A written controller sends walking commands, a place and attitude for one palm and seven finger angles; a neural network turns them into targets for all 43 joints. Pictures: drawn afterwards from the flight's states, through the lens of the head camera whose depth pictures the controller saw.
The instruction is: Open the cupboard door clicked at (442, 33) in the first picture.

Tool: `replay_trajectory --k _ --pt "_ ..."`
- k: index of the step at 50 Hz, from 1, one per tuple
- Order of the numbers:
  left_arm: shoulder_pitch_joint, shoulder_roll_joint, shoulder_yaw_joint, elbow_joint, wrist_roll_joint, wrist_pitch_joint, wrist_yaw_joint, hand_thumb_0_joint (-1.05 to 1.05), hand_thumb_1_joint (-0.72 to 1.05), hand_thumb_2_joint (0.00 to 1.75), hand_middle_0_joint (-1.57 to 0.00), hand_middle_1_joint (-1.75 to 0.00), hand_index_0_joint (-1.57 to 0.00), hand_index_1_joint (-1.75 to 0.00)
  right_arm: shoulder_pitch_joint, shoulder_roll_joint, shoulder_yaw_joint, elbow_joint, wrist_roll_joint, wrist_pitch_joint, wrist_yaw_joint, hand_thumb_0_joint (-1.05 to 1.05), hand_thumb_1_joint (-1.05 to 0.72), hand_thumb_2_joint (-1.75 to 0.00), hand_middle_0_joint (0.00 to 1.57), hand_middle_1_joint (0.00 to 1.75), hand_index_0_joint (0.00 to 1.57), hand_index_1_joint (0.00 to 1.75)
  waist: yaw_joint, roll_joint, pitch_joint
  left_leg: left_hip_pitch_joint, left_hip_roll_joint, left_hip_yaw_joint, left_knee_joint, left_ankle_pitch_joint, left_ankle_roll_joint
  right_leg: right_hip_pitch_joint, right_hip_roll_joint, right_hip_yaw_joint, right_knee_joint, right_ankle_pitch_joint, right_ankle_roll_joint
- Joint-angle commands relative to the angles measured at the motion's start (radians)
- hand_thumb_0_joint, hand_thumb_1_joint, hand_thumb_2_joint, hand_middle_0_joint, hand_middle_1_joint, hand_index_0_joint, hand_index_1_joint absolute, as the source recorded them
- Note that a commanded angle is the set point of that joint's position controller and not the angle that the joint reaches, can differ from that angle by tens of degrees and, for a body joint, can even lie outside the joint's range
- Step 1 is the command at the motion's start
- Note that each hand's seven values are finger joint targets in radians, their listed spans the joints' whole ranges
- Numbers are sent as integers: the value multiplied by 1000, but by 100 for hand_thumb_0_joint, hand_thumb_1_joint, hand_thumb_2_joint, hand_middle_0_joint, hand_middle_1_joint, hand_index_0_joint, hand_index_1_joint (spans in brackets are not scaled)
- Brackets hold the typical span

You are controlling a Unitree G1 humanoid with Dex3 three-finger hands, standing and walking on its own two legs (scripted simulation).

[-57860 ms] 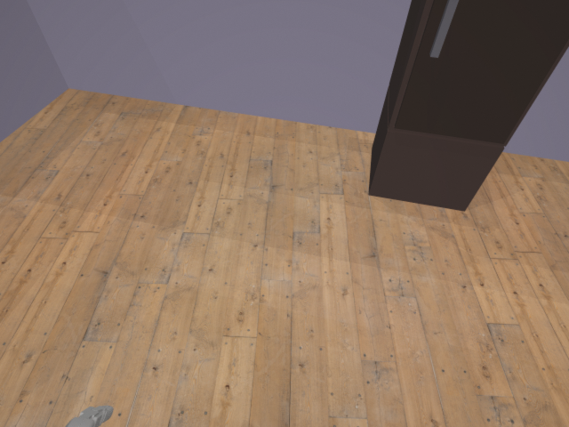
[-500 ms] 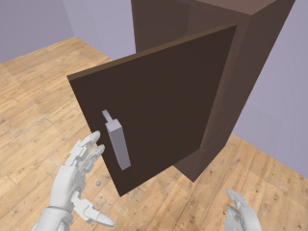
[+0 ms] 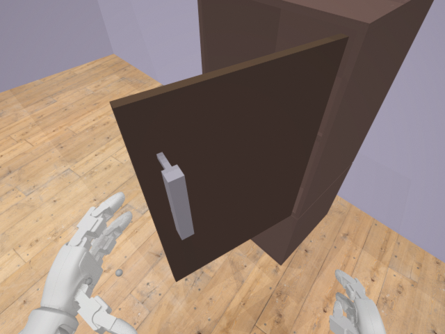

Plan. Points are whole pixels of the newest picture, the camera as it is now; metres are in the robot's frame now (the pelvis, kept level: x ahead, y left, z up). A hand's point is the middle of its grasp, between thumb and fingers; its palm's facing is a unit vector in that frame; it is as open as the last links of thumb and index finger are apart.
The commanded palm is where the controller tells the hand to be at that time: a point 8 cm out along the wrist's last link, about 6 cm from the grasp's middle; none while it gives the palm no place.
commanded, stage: draw the hand back to the body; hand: left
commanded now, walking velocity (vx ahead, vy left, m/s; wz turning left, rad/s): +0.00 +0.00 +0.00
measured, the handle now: (174, 197) +0.32 +0.11 +0.10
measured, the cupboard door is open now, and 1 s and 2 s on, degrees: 77 77 77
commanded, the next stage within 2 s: step back with the hand held close in 1.48 s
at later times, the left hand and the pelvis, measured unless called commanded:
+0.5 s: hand (69, 257) +0.19 +0.22 +0.14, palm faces +0.10 -0.97 -0.23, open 15.7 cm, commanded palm +0.15 +0.27 +0.16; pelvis +0.00 +0.02 +0.02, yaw +0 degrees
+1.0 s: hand (38, 217) +0.22 +0.26 +0.18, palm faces +0.37 -0.84 -0.40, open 10.3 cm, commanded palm +0.18 +0.31 +0.20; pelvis +0.03 +0.02 +0.04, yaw -2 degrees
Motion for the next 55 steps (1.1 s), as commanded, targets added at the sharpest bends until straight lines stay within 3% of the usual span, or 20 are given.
replay_trajectory --k 1,2,5,7,13,15,17,20,21,22,23,25,28,31,34,36,41,47,49,55 --pt "-40 144 129 -249 -16 -47 25 0 -50 30 -15 -30 -15 -30 -114 -92 -41 -177 10 -65 -8 0 -90 -90 20 30 20 30 15 -11 -88 106 -18 -29 -142 174 13 38 -12 65 -163 209 25" --pt "-31 159 145 -235 -11 -35 31 0 -50 30 -15 -30 -15 -30 -120 -96 -40 -170 9 -63 -8 0 -90 -90 20 30 20 30 19 -23 -87 104 -15 -32 -148 177 14 48 -9 63 -166 207 22" --pt "-58 124 110 -263 -21 -6 20 0 -50 30 -15 -30 -15 -30 -126 -98 -31 -177 14 -68 -11 0 -90 -90 20 30 20 30 12 15 -51 124 -12 -37 -176 146 12 32 -5 46 -179 169 22" --pt "-62 132 113 -265 -20 14 19 0 -50 30 -15 -30 -15 -30 -131 -101 -30 -172 14 -77 -12 0 -90 -90 20 30 20 30 7 -12 -42 134 -8 -44 -186 140 14 36 -1 40 -189 163 22" --pt "-90 146 127 -309 -20 59 10 0 -50 30 -15 -30 -15 -30 -133 -108 -24 -161 15 -101 -16 0 -90 -90 20 30 20 30 11 -6 -37 180 -3 -62 -231 143 11 51 3 22 -207 162 21" --pt "-87 141 128 -327 -19 72 11 0 -50 30 -15 -30 -15 -30 -132 -105 -21 -158 15 -107 -14 0 -90 -90 20 30 20 30 19 30 -36 194 -2 -68 -250 144 6 60 2 14 -210 162 20" --pt "-97 176 163 -332 -16 87 16 0 -43 33 -15 -30 -15 -30 -137 -110 -21 -148 13 -112 -15 0 -90 -90 20 30 20 30 25 6 -41 204 -1 -72 -261 154 6 80 4 12 -219 168 17" --pt "-96 161 165 -341 -24 111 6 0 -32 37 -16 -30 -16 -30 -140 -108 -19 -147 16 -116 -16 0 -90 -90 20 30 20 30 27 16 -29 221 -1 -72 -280 167 2 91 3 7 -234 180 20" --pt "-137 258 179 -439 128 100 175 0 -29 39 -16 -30 -16 -30 -166 -89 -12 -157 -3 -98 -37 0 -90 -90 20 30 20 30 67 33 22 208 10 -73 -335 101 1 130 -10 67 -291 145 7" --pt "-83 208 164 -396 148 115 255 0 -26 40 -16 -30 -16 -30 -155 -80 -9 -142 -12 -91 -46 0 -90 -90 20 30 20 30 48 2 74 202 11 -74 -359 37 -4 122 -15 69 -324 100 7" --pt "-57 159 121 -391 173 126 299 0 -22 42 -16 -30 -16 -30 -153 -81 -5 -136 -15 -75 -47 0 -90 -90 20 30 20 30 41 4 82 216 16 -81 -382 37 -4 145 -19 64 -326 107 6" --pt "-27 145 104 -388 201 132 347 0 -15 45 -16 -30 -16 -30 -151 -82 -6 -123 -19 -53 -42 0 -90 -90 20 30 20 30 38 36 77 250 24 -83 -413 62 -7 181 -23 62 -335 133 6" --pt "-40 176 123 -424 229 119 387 0 -5 50 -17 -30 -17 -30 -155 -87 -11 -109 -30 -46 -37 0 -90 -90 20 30 20 30 41 32 31 302 23 -63 -437 145 -4 249 -28 64 -361 184 7" --pt "-62 179 130 -415 245 111 404 0 6 54 -17 -30 -17 -30 -159 -88 -14 -90 -33 -36 -32 0 -90 -90 20 30 20 30 37 23 45 343 25 -54 -456 212 -6 267 -25 61 -384 218 9" --pt "-64 202 166 -397 248 110 414 0 17 58 -17 -30 -17 -30 -167 -89 -19 -74 -36 -29 -31 0 -90 -90 20 30 20 30 42 3 44 373 27 -46 -468 281 -6 299 -26 62 -404 257 9" --pt "-79 202 172 -409 250 105 415 0 23 62 -18 -30 -18 -30 -170 -89 -21 -68 -36 -23 -26 0 -90 -90 20 30 20 30 43 32 35 400 29 -46 -477 311 -10 310 -26 61 -411 270 10" --pt "-64 225 227 -374 241 104 416 0 41 69 -18 -30 -18 -30 -178 -89 -28 -56 -38 -6 -20 0 -90 -90 20 30 20 30 52 -12 30 421 26 -30 -481 377 -7 347 -25 63 -429 326 13" --pt "-73 269 292 -368 237 101 414 0 62 78 -19 -30 -19 -30 -183 -90 -36 -44 -36 10 -15 0 -90 -90 20 30 20 30 60 23 19 444 22 -9 -463 480 -4 374 -28 74 -439 425 14" --pt "-78 265 298 -373 232 101 412 0 69 81 -19 -30 -19 -30 -181 -87 -40 -46 -34 16 -12 0 -90 -90 20 30 20 30 57 3 10 460 23 -5 -460 508 -2 372 -28 73 -438 445 18" --pt "-123 297 346 -358 222 98 413 0 90 90 -20 -30 -20 -30 -190 -86 -44 -39 -29 28 -13 0 -90 -90 20 30 20 30 58 11 21 466 18 8 -457 493 4 369 -31 78 -449 463 21"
